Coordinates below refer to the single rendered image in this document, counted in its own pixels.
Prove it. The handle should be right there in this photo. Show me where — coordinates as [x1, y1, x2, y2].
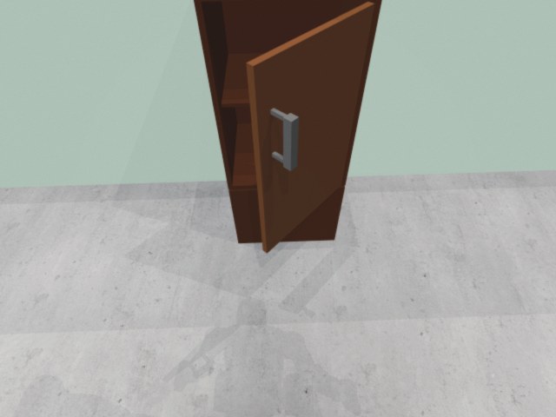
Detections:
[270, 108, 299, 171]

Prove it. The cupboard door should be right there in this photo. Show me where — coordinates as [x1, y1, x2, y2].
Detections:
[246, 2, 374, 253]

